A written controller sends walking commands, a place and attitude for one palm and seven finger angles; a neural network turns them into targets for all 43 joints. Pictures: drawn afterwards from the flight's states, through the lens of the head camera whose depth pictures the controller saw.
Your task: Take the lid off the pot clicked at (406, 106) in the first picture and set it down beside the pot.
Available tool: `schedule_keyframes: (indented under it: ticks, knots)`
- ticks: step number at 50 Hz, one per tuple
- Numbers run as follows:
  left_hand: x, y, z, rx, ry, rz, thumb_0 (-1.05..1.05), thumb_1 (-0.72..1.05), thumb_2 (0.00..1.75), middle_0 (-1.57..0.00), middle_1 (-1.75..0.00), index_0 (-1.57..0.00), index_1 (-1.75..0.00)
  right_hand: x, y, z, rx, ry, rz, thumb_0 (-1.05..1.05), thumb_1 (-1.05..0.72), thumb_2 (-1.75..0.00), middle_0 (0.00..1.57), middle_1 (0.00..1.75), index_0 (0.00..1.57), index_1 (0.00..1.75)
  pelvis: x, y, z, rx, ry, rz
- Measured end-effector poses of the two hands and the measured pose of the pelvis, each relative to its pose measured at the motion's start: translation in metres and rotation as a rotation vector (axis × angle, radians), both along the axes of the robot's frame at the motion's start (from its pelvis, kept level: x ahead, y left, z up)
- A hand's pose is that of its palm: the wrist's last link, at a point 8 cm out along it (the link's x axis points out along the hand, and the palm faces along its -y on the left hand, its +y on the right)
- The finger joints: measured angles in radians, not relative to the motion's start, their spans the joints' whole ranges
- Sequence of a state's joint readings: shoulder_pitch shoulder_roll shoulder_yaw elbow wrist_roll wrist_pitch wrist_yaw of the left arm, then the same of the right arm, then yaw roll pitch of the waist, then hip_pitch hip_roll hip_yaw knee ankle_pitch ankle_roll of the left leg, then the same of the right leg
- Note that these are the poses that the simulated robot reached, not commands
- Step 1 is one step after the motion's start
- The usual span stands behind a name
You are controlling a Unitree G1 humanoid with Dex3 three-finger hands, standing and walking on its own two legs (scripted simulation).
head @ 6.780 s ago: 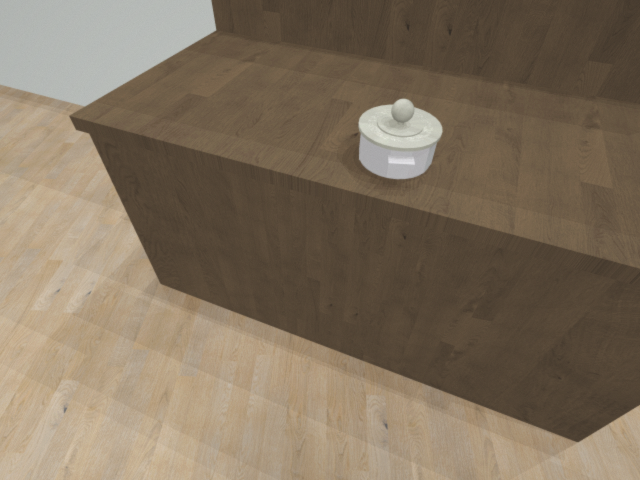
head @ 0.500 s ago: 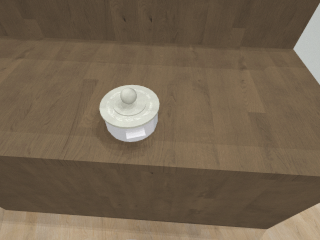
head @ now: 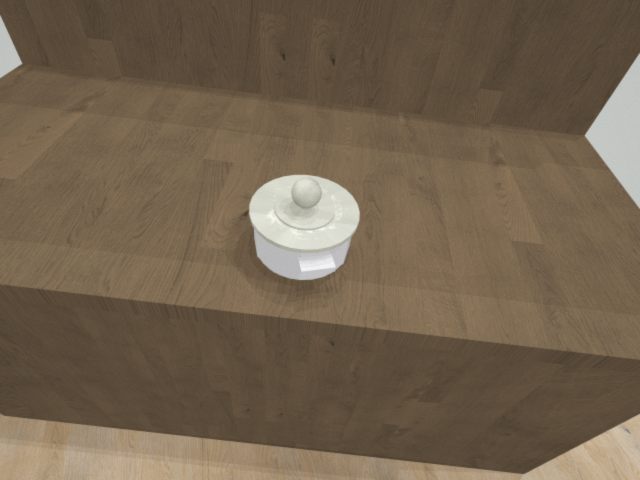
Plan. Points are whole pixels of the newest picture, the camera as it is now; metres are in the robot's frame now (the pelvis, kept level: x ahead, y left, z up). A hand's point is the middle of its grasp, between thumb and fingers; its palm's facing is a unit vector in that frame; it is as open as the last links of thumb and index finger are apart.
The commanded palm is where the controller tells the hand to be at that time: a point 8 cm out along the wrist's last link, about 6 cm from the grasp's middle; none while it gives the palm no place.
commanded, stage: come to a stop and stand still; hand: left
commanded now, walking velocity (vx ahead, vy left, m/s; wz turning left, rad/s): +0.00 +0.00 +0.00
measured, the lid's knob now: (306, 193) +0.50 +0.07 +0.09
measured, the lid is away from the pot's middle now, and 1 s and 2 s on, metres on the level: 0.00 0.00 0.00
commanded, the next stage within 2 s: look again from close up in 0.24 s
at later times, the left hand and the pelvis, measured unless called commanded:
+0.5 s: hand out of the picture -0.06 +0.16 -0.18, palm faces +0.04 -0.99 -0.12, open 7.4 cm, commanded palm none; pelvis -0.01 +0.01 +0.00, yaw +0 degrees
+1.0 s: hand out of the picture -0.08 +0.14 -0.18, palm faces +0.06 -0.99 -0.09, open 7.4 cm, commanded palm none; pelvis -0.02 +0.00 +0.00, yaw +0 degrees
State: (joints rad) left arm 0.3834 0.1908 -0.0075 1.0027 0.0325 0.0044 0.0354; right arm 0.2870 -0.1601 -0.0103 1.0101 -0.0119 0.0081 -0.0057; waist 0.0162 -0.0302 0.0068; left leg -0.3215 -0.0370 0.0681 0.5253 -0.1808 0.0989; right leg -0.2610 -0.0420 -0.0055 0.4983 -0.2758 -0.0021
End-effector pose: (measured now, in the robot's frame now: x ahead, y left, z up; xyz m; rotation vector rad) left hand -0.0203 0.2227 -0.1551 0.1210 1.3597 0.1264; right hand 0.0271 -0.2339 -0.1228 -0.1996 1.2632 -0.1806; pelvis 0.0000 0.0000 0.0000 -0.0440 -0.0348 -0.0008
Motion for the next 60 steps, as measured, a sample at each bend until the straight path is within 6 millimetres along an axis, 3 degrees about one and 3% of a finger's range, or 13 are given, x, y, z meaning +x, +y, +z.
schedule_keyframes:
  ticks: [16,42,60]
  knots:
    - [-0.038,-0.002,-0.002,-0.030,0.081,0.029,0.00,0.91,0.90,-0.20,-0.30,-0.20,-0.30,-0.017,0.017,-0.004,0.013,0.030,-0.027,0.02,-0.94,-0.90,0.20,0.30,0.20,0.29,-0.003,0.012,0.001,0.004,-0.006,0.000]
    - [-0.064,-0.026,0.000,-0.061,0.117,0.053,0.00,0.91,0.90,-0.20,-0.30,-0.20,-0.30,-0.049,0.025,-0.012,0.056,0.080,-0.059,0.02,-0.93,-0.90,0.20,0.30,0.20,0.29,-0.015,0.006,0.002,0.010,-0.005,0.001]
    - [-0.082,-0.036,-0.003,-0.079,0.090,0.062,0.00,0.91,0.90,-0.20,-0.30,-0.20,-0.30,-0.081,0.029,-0.015,0.072,0.091,-0.072,0.02,-0.92,-0.90,0.20,0.30,0.20,0.29,-0.043,0.003,0.001,0.011,-0.017,0.006]
